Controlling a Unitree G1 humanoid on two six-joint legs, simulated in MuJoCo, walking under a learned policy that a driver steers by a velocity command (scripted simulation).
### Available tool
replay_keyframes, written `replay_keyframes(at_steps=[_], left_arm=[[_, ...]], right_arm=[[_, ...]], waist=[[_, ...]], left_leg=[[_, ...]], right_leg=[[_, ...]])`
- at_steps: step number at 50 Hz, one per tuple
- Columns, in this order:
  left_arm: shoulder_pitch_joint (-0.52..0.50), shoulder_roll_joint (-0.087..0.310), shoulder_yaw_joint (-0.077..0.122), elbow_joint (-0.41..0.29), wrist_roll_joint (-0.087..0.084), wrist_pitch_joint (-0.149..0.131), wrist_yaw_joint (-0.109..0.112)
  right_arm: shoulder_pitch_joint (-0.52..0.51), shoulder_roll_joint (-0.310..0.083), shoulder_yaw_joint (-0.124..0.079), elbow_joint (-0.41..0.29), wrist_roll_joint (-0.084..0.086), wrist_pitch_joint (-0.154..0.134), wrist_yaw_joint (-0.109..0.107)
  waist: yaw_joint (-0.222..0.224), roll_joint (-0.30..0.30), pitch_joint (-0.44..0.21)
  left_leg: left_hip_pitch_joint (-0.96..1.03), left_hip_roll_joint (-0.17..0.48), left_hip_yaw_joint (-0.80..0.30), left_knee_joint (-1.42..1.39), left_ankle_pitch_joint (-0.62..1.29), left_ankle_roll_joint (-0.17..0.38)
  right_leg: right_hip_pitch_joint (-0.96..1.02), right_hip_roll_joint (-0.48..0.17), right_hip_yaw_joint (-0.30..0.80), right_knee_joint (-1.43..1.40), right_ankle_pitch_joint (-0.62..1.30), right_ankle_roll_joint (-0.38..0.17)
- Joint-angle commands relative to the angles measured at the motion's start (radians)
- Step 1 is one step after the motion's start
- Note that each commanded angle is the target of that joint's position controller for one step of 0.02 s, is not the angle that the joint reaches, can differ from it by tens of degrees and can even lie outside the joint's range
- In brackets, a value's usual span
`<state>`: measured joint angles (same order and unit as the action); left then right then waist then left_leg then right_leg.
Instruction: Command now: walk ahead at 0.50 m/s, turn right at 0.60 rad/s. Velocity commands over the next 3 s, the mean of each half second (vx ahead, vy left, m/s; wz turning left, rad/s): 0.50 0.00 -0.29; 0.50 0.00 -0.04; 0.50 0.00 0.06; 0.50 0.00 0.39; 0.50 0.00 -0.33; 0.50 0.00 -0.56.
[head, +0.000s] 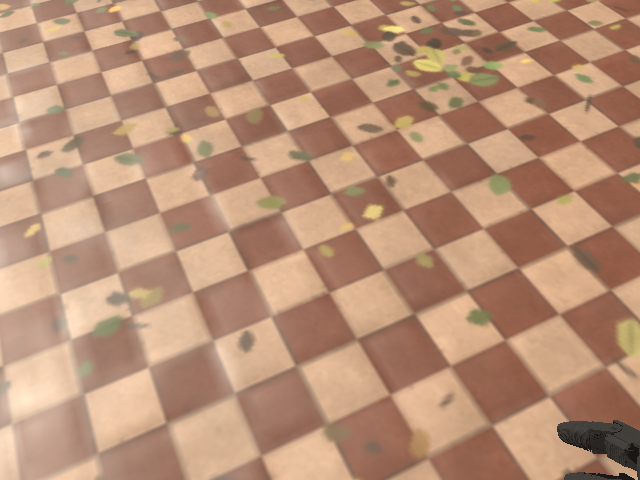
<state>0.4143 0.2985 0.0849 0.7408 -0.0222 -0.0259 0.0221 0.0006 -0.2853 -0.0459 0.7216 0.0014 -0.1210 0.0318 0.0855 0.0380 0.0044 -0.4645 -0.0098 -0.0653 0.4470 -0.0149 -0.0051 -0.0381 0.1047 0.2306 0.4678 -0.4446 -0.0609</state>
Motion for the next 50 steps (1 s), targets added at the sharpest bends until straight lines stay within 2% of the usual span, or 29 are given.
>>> replay_keyframes(at_steps=[1, 2, 3, 4, 5, 6, 7, 8, 9, 12, 16, 19, 21, 23, 24, 25, 26, 27, 28, 29, 30, 31, 32, 35, 38, 42, 46, 49, 50], left_arm=[[-0.047, 0.046, -0.003, -0.088, 0.024, -0.008, -0.001], [0.098, 0.004, -0.015, -0.114, -0.014, -0.016, -0.001], [0.083, 0.110, 0.000, -0.077, -0.021, -0.017, 0.003], [-0.024, 0.151, 0.012, -0.083, -0.013, -0.015, 0.001], [-0.078, 0.138, 0.010, -0.090, -0.003, -0.014, 0.003], [-0.121, 0.123, 0.010, -0.102, 0.008, -0.018, -0.001], [-0.119, 0.102, 0.009, -0.106, 0.003, -0.018, -0.007], [-0.112, 0.083, 0.005, -0.105, -0.001, -0.018, -0.011], [-0.112, 0.065, 0.001, -0.105, -0.002, -0.016, -0.013], [-0.189, 0.036, -0.016, -0.134, 0.014, -0.020, -0.019], [-0.310, 0.016, -0.033, -0.156, 0.011, -0.040, -0.038], [-0.393, 0.025, -0.033, -0.179, 0.003, -0.045, -0.049], [-0.421, 0.042, -0.029, -0.193, 0.001, -0.046, -0.056], [-0.373, 0.070, -0.015, -0.185, 0.005, -0.048, -0.058], [-0.271, 0.098, 0.002, -0.153, 0.012, -0.047, -0.054], [-0.119, 0.147, 0.028, -0.107, 0.015, -0.044, -0.045], [0.036, 0.233, 0.048, -0.085, 0.031, -0.035, -0.031], [0.045, 0.265, 0.047, -0.079, 0.024, -0.034, -0.037], [0.009, 0.174, 0.022, -0.083, 0.014, -0.039, -0.041], [-0.055, 0.145, 0.010, -0.087, 0.011, -0.043, -0.043], [-0.113, 0.124, 0.003, -0.090, 0.018, -0.046, -0.046], [-0.154, 0.100, -0.004, -0.092, 0.025, -0.050, -0.050], [-0.176, 0.086, -0.007, -0.091, 0.031, -0.055, -0.050], [-0.175, 0.098, -0.001, -0.064, 0.022, -0.075, -0.048], [-0.137, 0.116, 0.004, -0.030, 0.022, -0.075, -0.035], [-0.075, 0.142, 0.008, 0.014, 0.014, -0.067, -0.024], [-0.006, 0.152, 0.012, 0.069, 0.006, -0.049, -0.019], [-0.005, 0.165, 0.018, 0.091, 0.003, -0.032, -0.012], [-0.019, 0.174, 0.020, 0.092, 0.004, -0.027, -0.009]], right_arm=[[0.291, -0.229, -0.079, -0.013, -0.018, -0.022, -0.019], [0.353, -0.282, -0.093, 0.024, -0.022, -0.006, -0.011], [0.322, -0.177, -0.069, 0.007, 0.004, -0.003, -0.005], [0.287, -0.122, -0.054, 0.003, 0.006, 0.004, -0.008], [0.244, -0.109, -0.046, 0.002, -0.006, 0.010, -0.007], [0.222, -0.093, -0.041, 0.011, -0.012, 0.013, -0.007], [0.214, -0.085, -0.035, 0.018, -0.020, 0.011, -0.009], [0.214, -0.079, -0.033, 0.026, -0.017, 0.007, -0.009], [0.221, -0.081, -0.034, 0.036, -0.010, 0.004, -0.009], [0.239, -0.130, -0.045, 0.059, 0.004, 0.000, -0.013], [0.270, -0.161, -0.049, 0.081, 0.016, 0.017, -0.018], [0.336, -0.178, -0.049, 0.112, 0.024, 0.031, -0.018], [0.355, -0.189, -0.051, 0.129, 0.030, 0.042, -0.019], [0.345, -0.206, -0.055, 0.137, 0.034, 0.054, -0.024], [0.334, -0.201, -0.051, 0.137, 0.037, 0.058, -0.027], [0.340, -0.171, -0.038, 0.133, 0.026, 0.059, -0.030], [0.361, -0.093, -0.009, 0.097, -0.004, 0.051, -0.031], [0.435, -0.039, 0.010, 0.092, 0.002, 0.030, -0.027], [0.363, -0.144, -0.017, 0.090, 0.026, 0.018, -0.019], [0.291, -0.162, -0.022, 0.068, 0.038, 0.010, -0.015], [0.259, -0.148, -0.021, 0.069, 0.028, 0.009, -0.019], [0.254, -0.141, -0.025, 0.071, 0.014, 0.015, -0.021], [0.275, -0.127, -0.025, 0.078, 0.013, 0.025, -0.019], [0.267, -0.085, -0.018, 0.078, 0.007, 0.052, -0.022], [0.163, -0.073, -0.013, 0.047, -0.002, 0.054, -0.022], [0.024, -0.050, 0.001, 0.012, 0.005, 0.040, -0.005], [-0.073, -0.060, 0.003, -0.030, 0.013, 0.030, 0.014], [-0.054, -0.084, -0.004, -0.037, 0.011, 0.024, 0.026], [-0.002, -0.104, -0.013, -0.025, 0.010, 0.023, 0.025]], waist=[[-0.193, -0.035, -0.257], [-0.115, 0.336, -0.350], [-0.138, 0.201, -0.260], [-0.163, 0.104, -0.137], [-0.148, 0.029, -0.070], [-0.135, 0.021, -0.016], [-0.111, 0.047, -0.006], [-0.102, 0.065, -0.006], [-0.096, 0.067, -0.007], [-0.102, 0.042, 0.012], [-0.142, 0.031, 0.027], [-0.169, 0.037, 0.040], [-0.162, 0.048, 0.051], [-0.112, 0.058, 0.024], [-0.051, 0.046, -0.037], [0.016, 0.024, -0.137], [0.052, -0.143, -0.284], [0.001, -0.340, -0.376], [0.021, -0.226, -0.274], [0.005, -0.191, -0.148], [-0.024, -0.122, -0.092], [-0.053, -0.119, -0.050], [-0.082, -0.132, -0.046], [-0.108, -0.116, -0.022], [-0.085, -0.089, 0.018], [-0.034, -0.086, 0.051], [-0.007, -0.086, 0.077], [-0.038, -0.107, 0.054], [-0.070, -0.124, 0.018]], left_leg=[[0.575, 0.223, -0.198, 0.013, -0.090, 0.112], [0.844, 0.419, -0.679, -0.102, -0.340, 0.263], [0.788, 0.408, -0.711, -0.148, -0.534, 0.239], [0.663, 0.362, -0.547, -0.161, -0.500, 0.199], [0.541, 0.320, -0.431, -0.176, -0.374, 0.183], [0.449, 0.287, -0.352, -0.197, -0.268, 0.189], [0.390, 0.261, -0.290, -0.218, -0.203, 0.187], [0.366, 0.245, -0.248, -0.239, -0.165, 0.194], [0.355, 0.242, -0.215, -0.255, -0.129, 0.206], [0.355, 0.256, -0.148, -0.300, -0.026, 0.237], [0.345, 0.211, -0.022, -0.310, 0.048, 0.204], [0.383, 0.231, -0.006, -0.293, 0.052, 0.190], [0.434, 0.263, -0.013, -0.268, 0.080, 0.177], [0.465, 0.270, 0.004, -0.187, 0.234, 0.154], [0.447, 0.238, 0.046, -0.062, 0.376, 0.131], [0.356, 0.189, 0.089, 0.132, 0.376, 0.097], [0.083, 0.106, 0.138, 0.488, 0.042, 0.043], [-0.178, -0.026, 0.042, 0.730, -0.567, 0.016], [-0.289, 0.037, -0.028, 0.822, -0.550, 0.025], [-0.321, 0.081, -0.004, 0.805, -0.453, 0.039], [-0.285, 0.115, 0.010, 0.759, -0.368, 0.037], [-0.243, 0.139, 0.008, 0.708, -0.312, 0.030], [-0.187, 0.154, 0.001, 0.686, -0.275, 0.023], [-0.172, 0.158, 0.010, 0.606, -0.200, -0.004], [-0.225, 0.155, 0.011, 0.433, -0.045, -0.023], [-0.169, 0.112, 0.047, 0.199, 0.130, -0.016], [-0.194, 0.089, 0.046, 0.097, 0.097, 0.013], [-0.144, 0.065, 0.059, 0.055, -0.015, 0.053], [-0.057, 0.037, 0.086, 0.048, -0.049, 0.071]], right_leg=[[-0.252, -0.106, 0.054, 0.402, 0.303, -0.037], [-0.612, 0.008, -0.042, 0.700, -0.164, 0.024], [-0.716, -0.075, -0.013, 0.815, -0.125, 0.036], [-0.735, -0.103, -0.039, 0.828, -0.029, 0.041], [-0.699, -0.132, -0.071, 0.805, 0.037, 0.045], [-0.683, -0.154, -0.073, 0.755, 0.078, 0.045], [-0.636, -0.176, -0.077, 0.719, 0.102, 0.041], [-0.612, -0.184, -0.089, 0.682, 0.108, 0.040], [-0.608, -0.187, -0.103, 0.645, 0.107, 0.042], [-0.644, -0.210, -0.137, 0.489, 0.191, 0.057], [-0.572, -0.199, -0.197, 0.242, 0.397, 0.062], [-0.529, -0.173, -0.223, 0.144, 0.436, 0.056], [-0.520, -0.163, -0.224, 0.099, 0.392, 0.034], [-0.419, -0.135, -0.247, 0.049, 0.349, 0.002], [-0.262, -0.108, -0.272, 0.012, 0.364, -0.023], [-0.030, -0.124, -0.252, 0.023, 0.375, -0.054], [0.286, -0.359, 0.060, 0.028, 0.343, -0.143], [0.422, -0.504, 0.474, -0.121, 0.172, -0.262], [0.354, -0.470, 0.429, -0.155, 0.074, -0.229], [0.228, -0.432, 0.282, -0.172, 0.131, -0.197], [0.110, -0.387, 0.186, -0.195, 0.219, -0.179], [0.018, -0.356, 0.119, -0.225, 0.314, -0.172], [-0.042, -0.337, 0.078, -0.255, 0.366, -0.171], [-0.111, -0.323, -0.011, -0.316, 0.462, -0.190], [-0.101, -0.308, -0.077, -0.341, 0.494, -0.179], [-0.090, -0.284, -0.149, -0.352, 0.465, -0.145], [0.037, -0.335, -0.141, -0.304, 0.489, -0.137], [0.127, -0.365, -0.134, -0.224, 0.636, -0.111], [0.136, -0.355, -0.143, -0.161, 0.790, -0.098]])
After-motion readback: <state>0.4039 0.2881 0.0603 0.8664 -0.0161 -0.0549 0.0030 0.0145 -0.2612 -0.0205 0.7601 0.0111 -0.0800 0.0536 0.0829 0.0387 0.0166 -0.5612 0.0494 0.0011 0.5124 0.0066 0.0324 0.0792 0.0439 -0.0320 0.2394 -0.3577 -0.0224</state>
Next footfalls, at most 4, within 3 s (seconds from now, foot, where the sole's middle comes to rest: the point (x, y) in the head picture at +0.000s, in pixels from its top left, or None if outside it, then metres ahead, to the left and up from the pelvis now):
0.50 right None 0.41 -0.16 -0.76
1.04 left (364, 361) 0.75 0.03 -0.76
1.56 right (478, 276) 1.01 -0.25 -0.76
2.06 left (361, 201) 1.25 0.05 -0.76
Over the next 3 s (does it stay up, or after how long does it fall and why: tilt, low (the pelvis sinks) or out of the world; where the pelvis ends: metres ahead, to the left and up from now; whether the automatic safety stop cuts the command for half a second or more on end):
stays up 1.62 -0.13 0.02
